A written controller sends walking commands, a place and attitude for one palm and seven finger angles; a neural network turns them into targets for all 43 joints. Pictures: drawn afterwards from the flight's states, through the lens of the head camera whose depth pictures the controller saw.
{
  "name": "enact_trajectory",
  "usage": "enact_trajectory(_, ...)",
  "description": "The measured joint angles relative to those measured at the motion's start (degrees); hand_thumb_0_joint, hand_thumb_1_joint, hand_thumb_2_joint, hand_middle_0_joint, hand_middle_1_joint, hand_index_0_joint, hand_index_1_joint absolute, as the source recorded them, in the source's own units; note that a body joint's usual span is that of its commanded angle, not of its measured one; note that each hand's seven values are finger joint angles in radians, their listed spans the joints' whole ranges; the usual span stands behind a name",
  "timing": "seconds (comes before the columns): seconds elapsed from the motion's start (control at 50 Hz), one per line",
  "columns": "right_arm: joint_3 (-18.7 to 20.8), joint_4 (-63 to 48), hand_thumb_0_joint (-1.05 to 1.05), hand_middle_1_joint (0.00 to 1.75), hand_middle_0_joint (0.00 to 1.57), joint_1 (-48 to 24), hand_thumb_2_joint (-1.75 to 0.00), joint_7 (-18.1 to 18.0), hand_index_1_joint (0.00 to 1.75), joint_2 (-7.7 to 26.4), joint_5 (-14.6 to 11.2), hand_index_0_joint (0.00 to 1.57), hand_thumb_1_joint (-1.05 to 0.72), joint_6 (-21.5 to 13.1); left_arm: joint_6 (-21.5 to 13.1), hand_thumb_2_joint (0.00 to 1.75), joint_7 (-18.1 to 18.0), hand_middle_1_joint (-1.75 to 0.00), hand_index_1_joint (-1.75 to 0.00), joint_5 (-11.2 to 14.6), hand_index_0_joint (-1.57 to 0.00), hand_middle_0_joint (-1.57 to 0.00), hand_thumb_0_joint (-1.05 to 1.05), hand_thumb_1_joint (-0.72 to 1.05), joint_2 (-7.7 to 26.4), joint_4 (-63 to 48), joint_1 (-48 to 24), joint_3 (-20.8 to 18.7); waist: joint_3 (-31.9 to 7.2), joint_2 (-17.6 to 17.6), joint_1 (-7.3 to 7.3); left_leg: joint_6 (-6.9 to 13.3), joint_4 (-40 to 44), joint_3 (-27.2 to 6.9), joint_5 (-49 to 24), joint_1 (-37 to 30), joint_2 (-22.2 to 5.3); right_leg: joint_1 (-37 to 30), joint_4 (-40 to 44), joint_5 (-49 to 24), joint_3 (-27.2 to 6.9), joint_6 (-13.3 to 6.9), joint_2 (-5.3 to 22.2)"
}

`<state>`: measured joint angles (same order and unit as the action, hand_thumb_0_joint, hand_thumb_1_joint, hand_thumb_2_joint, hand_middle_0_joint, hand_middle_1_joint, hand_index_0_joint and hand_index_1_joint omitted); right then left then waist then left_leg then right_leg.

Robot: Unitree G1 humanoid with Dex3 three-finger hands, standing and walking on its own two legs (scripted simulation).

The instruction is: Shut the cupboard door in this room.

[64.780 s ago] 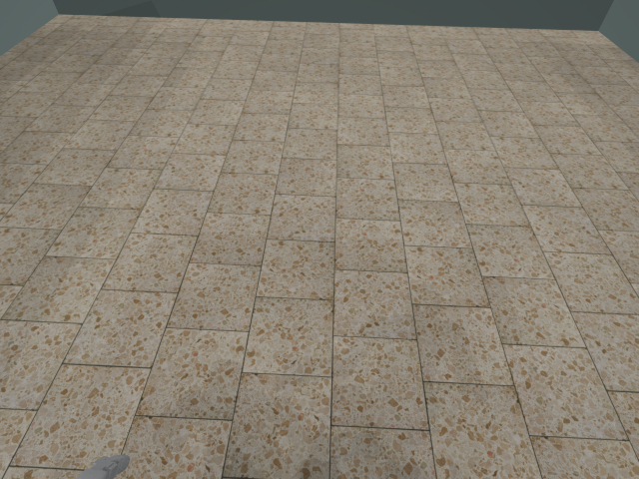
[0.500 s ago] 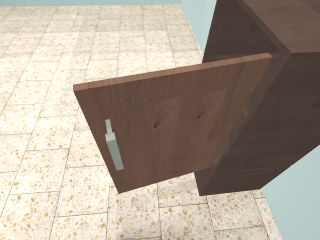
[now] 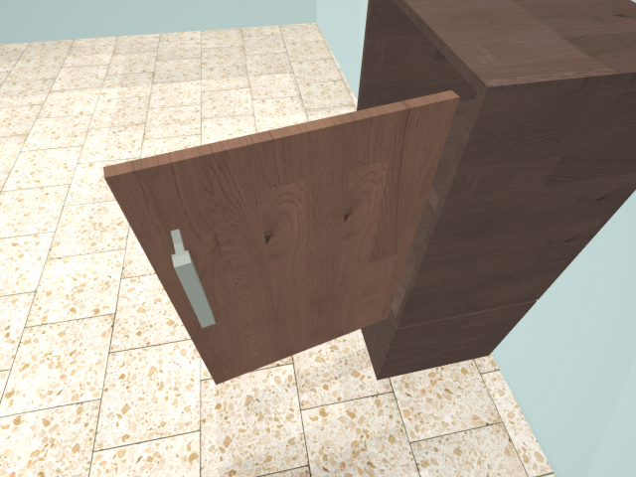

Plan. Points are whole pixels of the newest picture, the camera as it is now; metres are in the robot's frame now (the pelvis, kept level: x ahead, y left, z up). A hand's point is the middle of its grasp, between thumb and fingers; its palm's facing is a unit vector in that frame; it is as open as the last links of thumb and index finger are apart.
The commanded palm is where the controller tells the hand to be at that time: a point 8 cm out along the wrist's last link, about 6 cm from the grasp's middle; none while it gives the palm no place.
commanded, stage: come to a stop and stand still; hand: left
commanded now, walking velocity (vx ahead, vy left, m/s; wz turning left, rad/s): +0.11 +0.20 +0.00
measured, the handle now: (192, 281) +0.34 +0.18 +0.05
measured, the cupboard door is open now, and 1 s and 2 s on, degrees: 100 100 100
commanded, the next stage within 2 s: look again from close up in 0.24 s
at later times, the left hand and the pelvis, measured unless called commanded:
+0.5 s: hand out of the picture +0.03 +0.23 -0.19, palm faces +0.03 -0.98 -0.21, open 7.4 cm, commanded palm none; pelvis +0.03 +0.05 -0.01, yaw +0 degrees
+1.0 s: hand out of the picture +0.08 +0.25 -0.17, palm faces -0.02 -0.97 -0.23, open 7.4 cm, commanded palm none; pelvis +0.04 +0.07 +0.00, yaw -2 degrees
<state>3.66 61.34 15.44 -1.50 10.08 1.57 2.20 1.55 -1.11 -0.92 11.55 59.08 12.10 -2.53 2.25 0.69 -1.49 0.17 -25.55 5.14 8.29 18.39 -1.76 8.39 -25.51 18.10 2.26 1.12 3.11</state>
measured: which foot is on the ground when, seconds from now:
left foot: down 0.00-0.00, up 0.02-0.30, down 0.32-1.00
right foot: down 0.00-1.00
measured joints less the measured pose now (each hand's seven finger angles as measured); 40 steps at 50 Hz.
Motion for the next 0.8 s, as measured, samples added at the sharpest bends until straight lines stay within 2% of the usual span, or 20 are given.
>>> enact_trajectory(0.06,0.35,1.63,0.01,0.30,0.20,1.97,-0.90,0.52,0.30,0.99,0.12,0.20,-0.91,1.38,0.02,0.90,-0.21,-0.29,-0.30,-0.25,-0.20,-0.20,0.01,0.91,-2.64,0.92,1.27,1.05,-1.28,-1.95,0.44,-1.15,-7.21,-2.08,10.20,1.34,0.57,-1.05,0.79,-1.43,0.17,-0.39,-0.42)
enact_trajectory(0.16,0.26,2.01,0.01,0.30,0.20,3.78,-0.90,1.16,0.30,1.16,0.35,0.20,-0.91,0.49,-0.72,0.90,-0.67,-0.29,-0.30,-0.09,-0.20,-0.20,0.01,0.93,-3.91,1.91,3.32,0.89,-2.11,-2.65,0.98,-1.75,-16.65,-2.94,10.14,1.96,0.95,-2.11,3.95,-2.49,-0.75,-0.58,-0.49)
enact_trajectory(0.24,-0.24,1.65,0.01,0.30,0.20,3.34,-0.90,0.91,0.30,0.74,0.09,0.19,-0.91,-0.01,-1.76,0.90,-0.76,-0.29,-0.30,-0.29,-0.20,-0.20,0.01,0.93,-4.21,1.73,3.52,0.43,-0.58,-2.43,1.69,-2.38,-15.31,-2.45,12.97,0.19,0.96,-1.46,2.88,-1.56,-0.38,-0.21,0.13)
enact_trajectory(0.3,-0.72,1.27,0.01,0.30,0.20,1.70,-0.90,0.57,0.30,0.45,-0.24,0.19,-0.91,-0.44,-2.03,0.90,-0.98,-0.29,-0.30,-0.21,-0.20,-0.20,0.01,0.92,-4.16,1.72,3.65,0.19,0.66,-1.81,2.53,-2.49,-7.93,-1.86,10.58,-2.82,1.29,-0.39,0.30,0.11,-0.21,0.65,0.96)
enact_trajectory(0.32,-0.89,1.02,0.01,0.30,0.20,1.16,-0.90,0.46,0.30,0.42,-0.32,0.19,-0.91,-0.84,-1.94,0.90,-1.07,-0.29,-0.30,-0.06,-0.20,-0.20,0.01,0.92,-4.09,1.81,3.83,0.14,0.90,-1.76,2.71,-2.27,-4.25,-1.78,7.07,-4.34,1.22,0.17,-1.19,1.04,-0.11,1.06,1.03)
enact_trajectory(0.34,-0.96,0.90,0.01,0.30,0.20,0.51,-0.90,0.32,0.30,0.23,-0.36,0.19,-0.91,-1.35,-1.70,0.90,-1.11,-0.29,-0.30,0.08,-0.20,-0.20,0.01,0.92,-3.87,1.97,3.91,0.08,1.10,-1.43,2.75,-0.84,-2.42,-1.71,6.72,-5.28,1.49,0.86,-3.02,2.18,-0.06,1.50,1.28)
enact_trajectory(0.38,-1.41,-0.82,0.01,0.30,0.20,-0.93,-0.90,0.48,0.30,0.00,-0.52,0.20,-0.91,-1.38,-2.00,0.90,-2.08,-0.29,-0.30,-0.05,-0.20,-0.20,0.01,0.91,-3.52,2.19,4.29,0.48,1.21,-1.00,2.83,0.93,-6.28,-1.76,9.54,-3.21,1.47,1.57,-4.22,3.12,0.00,2.67,1.41)
enact_trajectory(0.42,-1.78,-2.99,0.01,0.30,0.20,-2.31,-0.90,0.51,0.30,-0.37,-0.49,0.20,-0.91,-1.75,-2.32,0.90,-2.30,-0.29,-0.30,-0.37,-0.20,-0.20,0.01,0.91,-2.95,1.83,5.31,0.90,0.98,-0.04,2.72,1.74,-8.61,-0.87,11.79,-2.32,1.71,2.39,-5.43,3.65,-0.92,2.91,1.77)
enact_trajectory(0.48,-2.41,-5.40,0.01,0.30,0.20,-3.60,-0.90,0.39,0.30,-0.25,-0.48,0.20,-0.91,-3.18,-1.64,0.90,-2.14,-0.29,-0.30,-0.24,-0.20,-0.20,0.01,0.91,-2.31,1.74,4.99,1.79,0.80,-0.27,2.34,3.03,-9.84,-0.68,12.79,-2.38,2.36,3.57,-9.16,4.45,-1.28,0.59,2.09)
enact_trajectory(0.54,-3.14,-6.58,0.01,0.30,0.20,-4.48,-0.90,-0.15,0.30,-0.28,-0.39,0.20,-0.91,-3.53,-1.03,0.90,-2.12,-0.29,-0.30,0.07,-0.20,-0.20,0.01,0.91,-1.76,0.86,4.08,2.31,0.54,-1.19,2.83,4.10,-8.97,-0.21,12.75,-3.85,3.09,4.97,-13.96,8.99,-1.66,-1.01,1.16)
enact_trajectory(0.58,-3.61,-6.96,0.01,0.30,0.20,-4.96,-0.90,-0.29,0.30,-0.46,-0.37,0.20,-0.91,-3.35,-1.02,0.90,-2.10,-0.29,-0.30,0.11,-0.20,-0.20,0.01,0.91,-1.38,0.09,3.34,2.39,0.43,-1.58,3.20,4.52,-8.22,0.19,12.50,-4.71,3.76,5.06,-13.03,7.46,-1.25,-1.54,0.54)
enact_trajectory(0.6,-3.84,-7.05,0.01,0.30,0.20,-5.19,-0.90,-0.27,0.30,-0.64,-0.43,0.20,-0.91,-3.13,-1.23,0.90,-2.07,-0.29,-0.30,0.12,-0.20,-0.20,0.01,0.91,-1.10,-0.33,3.11,2.40,0.34,-1.43,3.39,4.62,-8.10,0.55,12.52,-4.98,4.29,4.70,-10.79,4.21,-1.32,-1.80,0.36)
enact_trajectory(0.62,-4.04,-7.05,0.01,0.30,0.20,-5.42,-0.90,-0.21,0.30,-0.77,-0.53,0.20,-0.91,-2.90,-1.51,0.90,-2.06,-0.29,-0.30,0.10,-0.20,-0.20,0.01,0.91,-0.89,-0.55,2.93,2.43,0.23,-1.26,3.44,4.70,-8.17,0.92,12.65,-5.16,4.89,4.17,-9.17,2.33,-1.96,-1.58,0.48)
enact_trajectory(0.68,-3.96,-6.42,0.00,0.30,0.20,-5.64,-0.90,-0.19,0.30,-0.52,-0.72,0.20,-0.91,-2.61,-1.58,0.90,-1.82,-0.29,-0.30,0.10,-0.20,-0.20,0.01,0.91,-1.54,-0.37,2.66,2.99,-0.64,-3.12,3.21,5.10,-6.90,1.14,12.54,-6.30,5.06,2.85,-7.44,3.31,-2.39,1.07,0.61)
enact_trajectory(0.8,-4.07,-5.72,-0.01,0.30,0.20,-4.78,-0.90,-0.21,0.30,0.16,-0.61,0.20,-0.93,-3.39,-0.96,0.90,-1.81,-0.29,-0.30,0.07,-0.20,-0.20,0.01,0.91,-1.61,-0.94,2.29,3.28,-0.85,-2.93,2.39,5.58,-3.02,2.02,10.77,-7.99,5.79,2.10,-5.02,2.32,-3.33,1.58,1.15)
